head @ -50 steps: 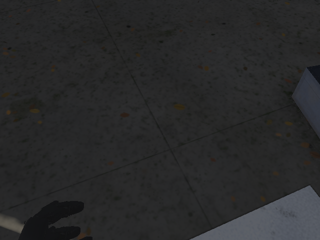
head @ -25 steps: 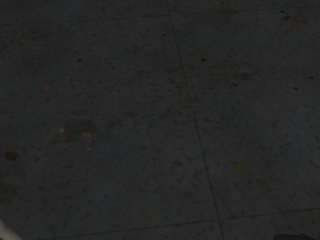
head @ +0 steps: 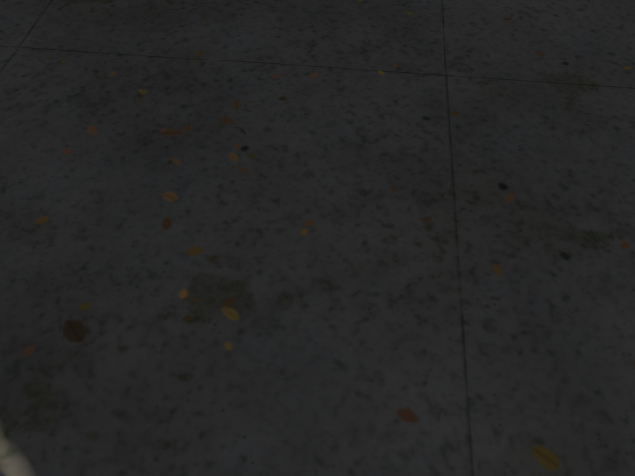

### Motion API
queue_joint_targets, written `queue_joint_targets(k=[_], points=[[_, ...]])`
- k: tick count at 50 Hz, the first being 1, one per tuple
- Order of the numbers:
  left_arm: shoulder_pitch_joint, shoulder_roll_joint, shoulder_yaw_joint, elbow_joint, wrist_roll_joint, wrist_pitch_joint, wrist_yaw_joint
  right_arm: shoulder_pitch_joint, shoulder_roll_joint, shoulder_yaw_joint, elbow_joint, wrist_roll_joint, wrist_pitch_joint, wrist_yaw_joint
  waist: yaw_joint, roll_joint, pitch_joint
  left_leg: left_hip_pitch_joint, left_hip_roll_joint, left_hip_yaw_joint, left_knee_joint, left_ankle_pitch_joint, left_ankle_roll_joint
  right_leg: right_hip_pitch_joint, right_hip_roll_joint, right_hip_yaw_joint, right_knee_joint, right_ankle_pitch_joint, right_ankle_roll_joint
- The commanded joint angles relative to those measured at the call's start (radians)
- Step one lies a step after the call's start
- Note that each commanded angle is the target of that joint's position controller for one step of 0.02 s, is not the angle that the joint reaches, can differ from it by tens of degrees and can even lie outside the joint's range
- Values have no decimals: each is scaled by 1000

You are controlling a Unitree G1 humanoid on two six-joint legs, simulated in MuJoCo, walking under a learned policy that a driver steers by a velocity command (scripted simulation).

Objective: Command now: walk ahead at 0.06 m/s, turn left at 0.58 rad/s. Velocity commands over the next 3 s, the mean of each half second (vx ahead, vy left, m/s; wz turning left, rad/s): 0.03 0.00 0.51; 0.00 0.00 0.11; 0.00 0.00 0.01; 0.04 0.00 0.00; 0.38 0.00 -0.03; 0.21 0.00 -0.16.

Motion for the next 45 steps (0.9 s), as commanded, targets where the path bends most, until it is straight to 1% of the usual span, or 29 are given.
queue_joint_targets(k=[1,2,3,4,5,6,8,11,14,17,19,21,22,23,24,25,27,28,30,32,35,37,38,39,40,41,42,43,45], points=[[67,196,63,-62,17,-26,8,-12,-66,-13,-90,-10,-11,-3,35,27,-174,-12,133,-157,142,64,34,301,-232,155,-179,329,-112],[56,244,74,-54,43,-9,12,70,-51,-10,-102,-7,-14,-3,-25,-239,-151,-236,-23,8,327,-403,-31,401,-419,396,-182,591,-296],[81,193,68,-56,30,-5,10,93,-142,-32,-86,-19,-20,0,3,-224,-170,-300,40,37,545,-424,-81,397,-484,477,-193,570,-375],[59,140,53,-70,24,-3,12,69,-189,-51,-65,-4,-13,0,15,-138,-146,-310,73,40,638,-345,-100,368,-422,352,-175,510,-345],[24,115,47,-76,18,4,13,60,-180,-56,-49,2,2,-4,7,-90,-122,-313,92,58,669,-280,-119,340,-349,243,-167,433,-295],[-1,103,43,-80,7,10,16,47,-165,-54,-52,2,15,-7,9,-91,-100,-321,105,69,683,-234,-133,316,-316,184,-176,374,-272],[-8,115,44,-74,12,24,23,23,-107,-38,-67,8,26,-1,14,-122,-71,-287,115,131,638,-167,-147,264,-261,76,-211,348,-265],[22,134,54,-61,18,37,31,-35,-76,-26,-101,8,21,5,50,-162,-93,-275,144,170,503,-147,-154,328,-281,28,-222,358,-292],[9,166,69,-57,10,43,26,-55,-66,-19,-117,2,19,17,60,-169,-119,-178,175,199,356,-126,-138,321,-311,-15,-225,348,-298],[13,182,75,-44,-3,45,14,-51,-73,-20,-119,-2,23,28,62,-173,-117,-90,168,227,225,-118,-111,302,-326,-27,-213,320,-296],[4,190,74,-33,-20,45,8,-17,-68,-22,-105,-5,23,35,37,-161,-112,-17,152,243,71,-49,-77,292,-325,-31,-175,289,-276],[36,154,62,-3,-35,45,4,42,-81,-29,-76,-11,19,36,9,-110,-104,161,131,239,-166,147,-18,195,-278,-81,-89,169,-188],[74,89,41,2,-3,40,-5,51,-142,-41,-84,-14,18,25,37,83,-126,296,291,24,-213,362,33,54,-194,-174,86,-58,-88],[47,54,26,-37,30,34,-7,8,-207,-44,-115,-31,14,18,47,311,-100,286,506,-206,-206,563,199,-142,-73,-213,253,-447,-5],[-18,122,49,-44,14,37,7,32,-165,-36,-105,-57,-7,22,-26,231,-123,185,528,-211,-230,463,282,-122,-88,-109,416,-486,6],[-14,145,61,-31,-7,44,11,-5,-138,-25,-90,-57,-23,25,-1,193,-89,151,465,-132,-240,389,246,-116,-95,-84,484,-434,0],[33,136,68,13,-1,58,20,-88,-100,-12,-81,-32,-40,22,30,177,-60,140,383,-34,-233,361,168,-116,-100,-73,496,-320,8],[50,128,68,23,3,61,20,-105,-80,-2,-75,-30,-44,18,43,171,-61,120,365,-4,-225,436,163,-80,-95,-73,507,-276,18],[72,98,59,34,-4,58,16,-112,-49,9,-63,-33,-46,16,54,158,-81,131,338,39,-213,477,160,-27,-91,-81,436,-225,29],[45,68,43,31,-5,55,12,-107,-50,8,-48,-31,-43,16,33,157,-78,151,329,42,-198,452,159,21,-95,-89,288,-219,28],[29,76,37,26,-8,55,9,-87,-70,3,-16,-31,-35,19,8,158,-74,157,355,-14,-188,407,185,89,-85,-100,138,-247,20],[69,71,34,46,-7,51,6,-110,-54,11,1,-21,-34,22,37,142,-65,127,340,-24,-175,348,166,174,-76,-110,-36,-132,3],[90,68,30,57,4,47,4,-101,-42,16,18,-14,-37,24,56,116,-58,94,319,-14,-174,301,130,253,-78,-104,-171,31,-13],[102,102,33,60,17,43,6,-68,-28,21,33,-23,-46,26,44,69,-75,59,284,-1,-164,228,81,336,-123,-46,-179,184,-34],[102,168,45,60,15,43,10,-35,-34,18,37,-39,-55,33,-3,-34,-76,34,221,56,-142,135,40,353,-170,-21,-125,284,-68],[78,153,47,78,0,41,6,-38,-26,18,44,-42,-56,33,-8,-100,-69,81,173,111,-155,88,4,263,-155,-32,-116,116,-105],[60,106,37,71,1,36,0,-91,-47,15,50,-41,-52,29,26,-67,-42,108,166,122,-129,82,-12,214,-135,-35,-140,26,-102],[54,88,31,81,10,30,1,-112,-42,12,49,-35,-47,23,28,-61,-40,118,169,125,-118,99,-10,196,-130,-37,-153,2,-88],[52,78,24,93,10,17,2,-105,-31,12,61,-32,-32,14,29,-56,-25,112,173,119,-120,139,-2,198,-117,-49,-154,16,-69]])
